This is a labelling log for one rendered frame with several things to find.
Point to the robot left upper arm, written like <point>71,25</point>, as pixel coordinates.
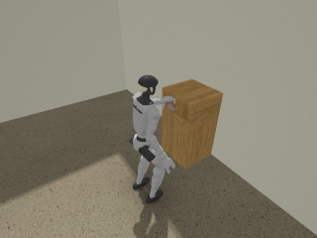
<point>136,95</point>

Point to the robot right hand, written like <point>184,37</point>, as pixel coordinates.
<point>168,163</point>

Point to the cabinet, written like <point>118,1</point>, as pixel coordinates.
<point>192,142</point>

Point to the robot left shin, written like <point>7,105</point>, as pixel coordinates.
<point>142,169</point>

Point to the robot left hand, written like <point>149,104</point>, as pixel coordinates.
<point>167,99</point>

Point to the robot head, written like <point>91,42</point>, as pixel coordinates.
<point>147,81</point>

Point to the right robot forearm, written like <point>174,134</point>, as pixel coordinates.
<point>157,147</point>

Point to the left robot forearm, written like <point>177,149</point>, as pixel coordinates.
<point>158,101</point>

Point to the drawer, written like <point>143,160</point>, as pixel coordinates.
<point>182,111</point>

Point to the robot right upper arm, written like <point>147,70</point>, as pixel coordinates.
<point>154,116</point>

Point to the handle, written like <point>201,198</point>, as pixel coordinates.
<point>169,106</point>

